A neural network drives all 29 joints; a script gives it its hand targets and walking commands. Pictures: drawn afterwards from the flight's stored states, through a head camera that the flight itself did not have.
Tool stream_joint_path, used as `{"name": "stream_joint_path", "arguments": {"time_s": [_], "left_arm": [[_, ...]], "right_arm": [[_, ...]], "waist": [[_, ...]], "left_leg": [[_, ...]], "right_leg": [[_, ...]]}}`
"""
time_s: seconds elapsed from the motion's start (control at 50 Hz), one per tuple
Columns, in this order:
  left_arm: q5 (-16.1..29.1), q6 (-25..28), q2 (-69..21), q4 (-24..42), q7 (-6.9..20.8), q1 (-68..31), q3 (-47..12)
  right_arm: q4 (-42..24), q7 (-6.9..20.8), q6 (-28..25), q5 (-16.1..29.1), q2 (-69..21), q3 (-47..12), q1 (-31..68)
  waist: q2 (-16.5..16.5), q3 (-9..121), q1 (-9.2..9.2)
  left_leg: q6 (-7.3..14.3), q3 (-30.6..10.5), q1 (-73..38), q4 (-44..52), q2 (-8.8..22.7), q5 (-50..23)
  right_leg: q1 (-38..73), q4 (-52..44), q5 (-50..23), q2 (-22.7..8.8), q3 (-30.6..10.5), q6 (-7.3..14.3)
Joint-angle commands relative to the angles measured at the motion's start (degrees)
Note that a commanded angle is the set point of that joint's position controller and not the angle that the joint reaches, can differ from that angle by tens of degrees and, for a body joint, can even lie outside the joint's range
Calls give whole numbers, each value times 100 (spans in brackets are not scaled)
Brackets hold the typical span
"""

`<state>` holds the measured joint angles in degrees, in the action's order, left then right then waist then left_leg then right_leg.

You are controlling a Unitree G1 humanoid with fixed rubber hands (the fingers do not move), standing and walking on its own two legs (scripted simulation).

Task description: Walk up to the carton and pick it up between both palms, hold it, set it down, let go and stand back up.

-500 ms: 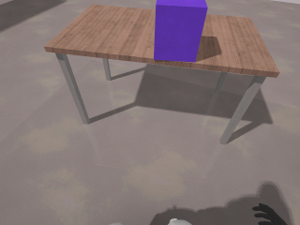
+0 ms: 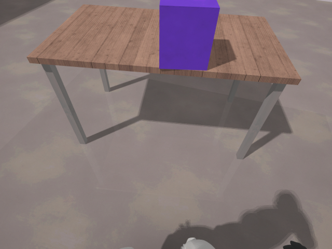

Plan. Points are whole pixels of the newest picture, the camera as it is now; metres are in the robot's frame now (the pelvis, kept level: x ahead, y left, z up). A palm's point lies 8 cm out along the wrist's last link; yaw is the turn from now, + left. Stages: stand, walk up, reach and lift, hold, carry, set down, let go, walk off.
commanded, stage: walk up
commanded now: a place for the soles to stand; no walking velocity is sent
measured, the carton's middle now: (184, 30) +0.93 -0.07 +0.10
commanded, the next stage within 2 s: none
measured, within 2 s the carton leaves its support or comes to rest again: neither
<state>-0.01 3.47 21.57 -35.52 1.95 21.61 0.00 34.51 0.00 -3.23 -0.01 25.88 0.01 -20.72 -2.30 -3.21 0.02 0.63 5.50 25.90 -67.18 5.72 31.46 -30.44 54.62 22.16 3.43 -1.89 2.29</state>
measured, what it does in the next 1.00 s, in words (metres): walks ahead: left foot, then right foot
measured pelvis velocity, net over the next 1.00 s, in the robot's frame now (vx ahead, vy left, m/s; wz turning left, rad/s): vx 0.12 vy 0.08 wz -0.14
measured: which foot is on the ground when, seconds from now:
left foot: up 0.00-0.22, down 0.24-0.60, up 0.62-0.84, down 0.86-1.00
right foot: down 0.00-0.26, up 0.28-0.58, down 0.60-0.88, up 0.90-1.00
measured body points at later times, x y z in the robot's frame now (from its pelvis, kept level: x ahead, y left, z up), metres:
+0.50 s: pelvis +0.05 +0.06 +0.01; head +0.07 +0.09 +0.46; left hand +0.17 +0.33 -0.11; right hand +0.07 -0.26 -0.06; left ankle +0.06 +0.16 -0.68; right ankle +0.10 -0.08 -0.65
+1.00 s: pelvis +0.12 +0.08 +0.00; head +0.15 +0.11 +0.45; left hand +0.26 +0.35 -0.11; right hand +0.18 -0.25 -0.05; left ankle +0.14 +0.18 -0.68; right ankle +0.14 -0.07 -0.65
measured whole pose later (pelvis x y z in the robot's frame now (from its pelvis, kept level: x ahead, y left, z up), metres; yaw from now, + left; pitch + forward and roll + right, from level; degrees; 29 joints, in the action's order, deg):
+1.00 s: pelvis +0.12 +0.08 +0.00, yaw -8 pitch -1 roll -2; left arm 0.0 2.7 22.8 -35.5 1.4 20.4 0.0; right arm 34.6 0.0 -7.2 0.0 26.7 0.0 -21.2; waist -2.0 -3.6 -0.1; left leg 1.0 6.1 26.3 -56.7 6.0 29.4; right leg -34.1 65.5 24.5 2.8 -3.8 2.1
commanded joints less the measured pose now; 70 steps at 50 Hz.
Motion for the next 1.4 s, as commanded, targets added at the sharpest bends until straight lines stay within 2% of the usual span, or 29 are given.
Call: {"name": "stream_joint_path", "arguments": {"time_s": [0.0, 0.08, 0.16, 0.2, 0.22, 0.24, 0.26, 0.28, 0.34, 0.42, 0.48, 0.56, 0.58, 0.6, 0.62, 0.66, 0.8, 0.84, 0.88, 0.9, 1.0, 1.1, 1.12, 1.2, 1.22, 1.24, 1.26, 1.3, 1.38], "left_arm": [[-8, 252, 2137, 28, -244, 894, 959], [-112, 178, 2168, 64, -199, 561, 943], [-175, 138, 2168, 173, -124, 630, 928], [-185, 59, 2192, 273, -97, 171, 902], [-212, 28, 1994, 334, -75, -527, 817], [-164, 13, 1401, 459, -76, -725, 665], [-156, 18, 959, 593, -105, -1018, 554], [-237, 54, 1418, 432, -141, -960, 600], [-92, 73, 1681, 220, -68, -283, 674], [-77, 124, 1501, 360, -41, -556, 690], [-88, 167, 1433, 446, 42, -963, 673], [-99, 309, 1500, -40, 70, 271, 748], [-143, 334, 1782, -308, -7, 1067, 957], [-196, 366, 2383, -237, -142, 1401, 1084], [-84, 358, 2534, -84, -182, 1183, 1057], [-105, 269, 2365, -25, -224, 578, 955], [-230, 159, 2148, 189, -99, 143, 875], [-186, 108, 2086, 268, -91, -228, 760], [-136, 26, 1018, 559, -77, -986, 570], [-237, 31, 1508, 381, -119, -1132, 628], [-90, 106, 1390, 268, -8, -592, 613], [-91, 102, 1428, 476, -14, -1110, 654], [-83, 123, 1413, 521, 10, -1065, 631], [-123, 269, 1490, 23, 26, -97, 729], [-202, 321, 1913, -249, -36, 755, 920], [-216, 352, 2415, -186, -151, 1050, 1082], [-29, 323, 2509, -84, -186, 939, 1068], [23, 286, 2137, -73, -216, 482, 989], [-74, 233, 2120, -56, -204, 345, 871]], "right_arm": [[-274, 0, -239, -96, 1363, 642, 640], [-53, 55, -134, -52, 1409, 731, 458], [-51, 15, -230, -101, 1421, 763, 682], [79, -15, -346, -90, 1532, 795, 310], [388, 10, -358, -130, 1526, 885, -378], [668, -57, -462, -174, 1695, 968, -1416], [571, -69, -508, -164, 2229, 1092, -1635], [412, -105, -535, -84, 2329, 1131, -967], [164, -148, -515, -161, 1903, 983, -289], [-98, -137, -555, -174, 1727, 931, -810], [-271, -117, -511, -208, 1920, 1004, -397], [-427, -33, -371, -275, 1621, 854, 216], [-389, -22, -331, -261, 1157, 703, -99], [-605, 13, -312, -139, 735, 532, 144], [-638, -13, -253, -72, 1161, 612, 565], [-368, 20, -209, -63, 1465, 624, 510], [86, 33, -328, -48, 1456, 760, 296], [313, -34, -421, -123, 1479, 851, -360], [510, -127, -556, -168, 2382, 1099, -1442], [433, -140, -555, -167, 2378, 1108, -1008], [74, -193, -554, -116, 1830, 909, -736], [-86, -200, -479, -125, 1765, 875, -849], [-171, -181, -471, -133, 1930, 882, -761], [-364, -142, -389, -114, 1687, 781, -149], [-376, -110, -363, -93, 1219, 629, -416], [-503, -56, -345, -35, 610, 395, -376], [-537, -86, -306, -24, 1184, 560, 126], [-299, -65, -207, -55, 1437, 608, 267], [76, 9, -121, 17, 1392, 654, -53]], "waist": [[104, -224, 410], [-941, 38, 297], [-993, 115, 420], [-1022, 59, 140], [-531, 150, -476], [689, 512, -1072], [1886, 48, -1175], [405, -620, -852], [730, -255, -277], [1184, 110, -431], [1394, -115, -396], [1112, 493, 402], [-163, 1032, 751], [-1499, 995, 955], [-1197, 469, 879], [-267, -105, 495], [-848, 129, 312], [-827, 190, -231], [1933, 25, -1040], [902, -448, -850], [1110, 237, -446], [751, 38, -398], [1503, 159, -403], [958, 544, 218], [-308, 1273, 589], [-1793, 1191, 788], [-1409, 511, 753], [-78, 35, 451], [-939, 80, 294]], "left_leg": [[265, -907, 2637, -623, -181, 63], [142, -871, 1765, 110, -207, 32], [189, -592, 1479, 1094, -224, 535], [305, -570, 456, 1678, -241, 425], [511, -533, -1242, 2115, -310, -97], [595, -1591, -2831, 3555, 154, 841], [735, -4169, -3001, 5209, 1646, 2593], [860, -5032, -2224, 5771, 2356, 2560], [350, -2984, -2273, 4850, 1568, 136], [1013, -2170, -2545, 4093, 1656, -2550], [1671, -2156, -1813, 4192, 2214, -1245], [967, -832, 148, 2640, 1259, -988], [732, -334, 640, 737, 802, -1585], [230, 34, 1972, -903, 52, -1183], [139, -478, 2815, -1057, -465, 244], [184, -736, 2682, -680, -67, 293], [229, -425, 1164, 1340, -262, 725], [410, -664, -485, 2167, -238, -209], [661, -4380, -2865, 5394, 2033, 2459], [1008, -4578, -2474, 5483, 2395, 2380], [916, -2210, -2783, 3889, 1610, -3344], [1407, -2121, -2525, 3779, 1811, -3248], [1562, -1909, -2304, 3655, 1799, -3001], [1030, -1105, -406, 2611, 1438, -2117], [641, -569, 309, 663, 892, -2457], [224, -185, 1870, -951, 4, -987], [186, -547, 2954, -1307, -561, 85], [247, -761, 2874, -918, -85, -214], [211, -673, 2099, -285, -26, -402]], "right_leg": [[2311, -3403, 185, -1636, -4479, 1151], [1569, -3392, 1587, -1286, -4019, 891], [1511, -3120, 1887, -1298, -3859, 1448], [348, -2821, 2199, -1279, -3758, 1407], [-1064, -2166, 2373, -1176, -2946, 1037], [-2432, -184, 1696, -397, -1566, 526], [-3567, 1654, 1175, 560, -597, 82], [-3628, 2076, 470, 147, -847, -18], [-2835, 1713, -275, -245, -608, -99], [-2599, 1216, 89, -538, -207, -160], [-2113, 329, 569, -875, 57, -65], [1414, -1622, -185, -396, 378, 168], [2641, -1737, 151, -77, 229, 44], [2928, -2865, 1921, -1249, -2729, 584], [2471, -4193, 2595, -2023, -5506, 1102], [2058, -3676, 2442, -1837, -4727, 1477], [1127, -2760, 1269, -1436, -3538, 1582], [-326, -1781, 1277, -1256, -2972, 1263], [-3644, 1551, 982, 323, -328, 123], [-3902, 1986, 572, -132, -450, -23], [-2791, 1711, 446, -542, 53, -138], [-2543, 897, 611, -642, 290, -60], [-2296, 683, 721, -705, 430, -30], [902, -1530, 15, -345, 548, 222], [2429, -1893, 192, -207, -80, 259], [2937, -2989, 2070, -1439, -2925, 538], [2635, -4323, 2381, -2096, -5509, 893], [2687, -3450, 1350, -1914, -4243, 957], [1812, -3342, 1220, -1453, -3376, 900]]}}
